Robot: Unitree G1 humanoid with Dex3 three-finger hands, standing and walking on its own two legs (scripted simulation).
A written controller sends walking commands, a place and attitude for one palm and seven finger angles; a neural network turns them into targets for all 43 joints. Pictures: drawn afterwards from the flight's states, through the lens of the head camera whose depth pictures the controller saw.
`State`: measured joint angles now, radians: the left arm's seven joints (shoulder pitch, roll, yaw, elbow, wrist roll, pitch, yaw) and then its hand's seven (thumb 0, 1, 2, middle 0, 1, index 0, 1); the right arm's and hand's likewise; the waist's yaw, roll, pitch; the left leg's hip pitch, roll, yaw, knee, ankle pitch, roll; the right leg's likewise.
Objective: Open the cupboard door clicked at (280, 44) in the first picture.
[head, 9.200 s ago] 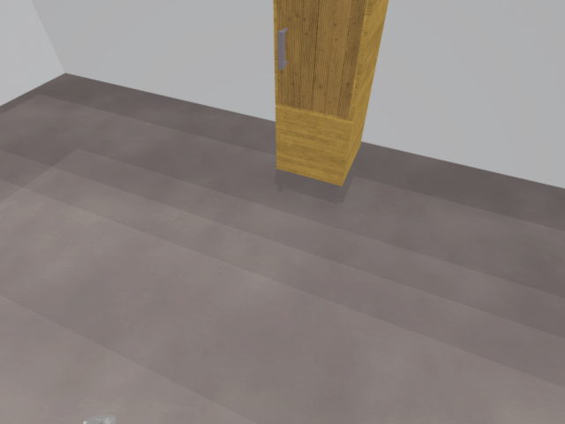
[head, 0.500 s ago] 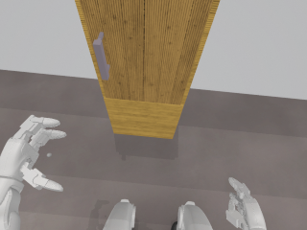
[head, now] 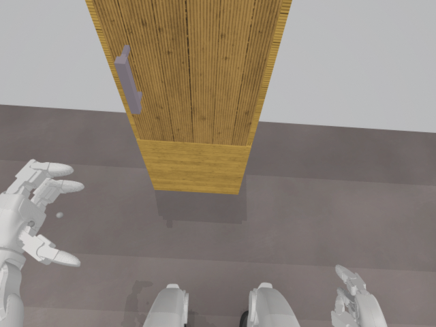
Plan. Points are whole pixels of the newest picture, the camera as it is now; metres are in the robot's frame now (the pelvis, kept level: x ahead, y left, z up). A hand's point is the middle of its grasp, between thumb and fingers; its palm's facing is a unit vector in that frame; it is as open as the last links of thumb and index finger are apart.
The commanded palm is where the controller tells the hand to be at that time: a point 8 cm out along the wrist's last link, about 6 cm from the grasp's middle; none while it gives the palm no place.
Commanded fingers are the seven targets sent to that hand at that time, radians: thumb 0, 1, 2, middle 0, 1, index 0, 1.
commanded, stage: raise the hand with hooked fingers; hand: left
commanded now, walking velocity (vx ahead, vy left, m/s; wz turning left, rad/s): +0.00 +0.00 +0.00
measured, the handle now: (131, 81) +0.61 +0.23 +0.03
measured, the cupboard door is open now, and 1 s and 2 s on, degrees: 0 0 0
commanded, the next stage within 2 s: move the hooked fingers beside the handle in 0.14 s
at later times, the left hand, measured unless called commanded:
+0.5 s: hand (68, 195) +0.32 +0.27 +0.04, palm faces -0.03 -1.00 -0.05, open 14.0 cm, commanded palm +0.31 +0.32 +0.04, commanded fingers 0.00 -0.50 0.30 -0.30 -1.20 -0.30 -1.20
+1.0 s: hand (83, 148) +0.42 +0.28 +0.04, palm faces -0.02 -1.00 -0.04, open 14.0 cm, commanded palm +0.40 +0.32 +0.04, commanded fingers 0.00 -0.50 0.30 -0.30 -1.20 -0.30 -1.20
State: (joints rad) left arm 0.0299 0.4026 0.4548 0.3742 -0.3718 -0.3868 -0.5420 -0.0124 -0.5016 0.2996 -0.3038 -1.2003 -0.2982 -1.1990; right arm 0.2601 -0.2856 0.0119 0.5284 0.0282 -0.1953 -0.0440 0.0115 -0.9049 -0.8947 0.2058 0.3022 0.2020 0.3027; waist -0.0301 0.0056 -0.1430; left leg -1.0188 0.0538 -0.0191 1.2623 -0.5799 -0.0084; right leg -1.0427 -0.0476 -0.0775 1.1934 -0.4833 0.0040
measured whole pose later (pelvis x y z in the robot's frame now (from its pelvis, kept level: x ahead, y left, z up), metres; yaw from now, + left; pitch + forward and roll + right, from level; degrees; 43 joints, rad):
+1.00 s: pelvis +0.00 +0.01 -0.01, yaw -1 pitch +24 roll -3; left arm -0.53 0.55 0.52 0.87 -0.23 -0.39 -0.54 -0.01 -0.50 0.30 -0.30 -1.20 -0.30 -1.20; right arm 0.29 -0.30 0.03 0.60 0.01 -0.09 -0.04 0.01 -0.91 -0.89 0.21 0.30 0.20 0.30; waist -0.09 0.00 -0.13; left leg -1.13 0.06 -0.01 1.29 -0.58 0.00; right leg -1.16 -0.04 -0.06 1.21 -0.47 0.01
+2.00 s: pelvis -0.01 +0.02 -0.04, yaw -4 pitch +33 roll -6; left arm -1.11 0.94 0.61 1.25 0.00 -0.29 -0.49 -0.01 -0.50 0.30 -0.30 -1.20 -0.30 -1.20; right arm 0.34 -0.29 0.12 0.55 -0.03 0.09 -0.02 0.00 -0.91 -0.89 0.21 0.30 0.20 0.30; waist -0.27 0.03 -0.09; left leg -1.41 0.08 -0.04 1.42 -0.59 0.02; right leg -1.41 -0.01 -0.08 1.28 -0.44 0.02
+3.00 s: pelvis +0.00 +0.02 -0.03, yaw -4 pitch +32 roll -6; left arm -1.02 0.81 0.56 1.17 -0.05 -0.33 -0.47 -0.01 -0.50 0.30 -0.30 -1.20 -0.30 -1.20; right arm 0.33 -0.28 0.09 0.58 -0.03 0.10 0.00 0.00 -0.91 -0.89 0.21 0.30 0.20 0.30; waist -0.24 0.02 -0.11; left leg -1.34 0.08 -0.05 1.38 -0.60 0.01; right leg -1.33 -0.01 -0.09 1.23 -0.45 0.02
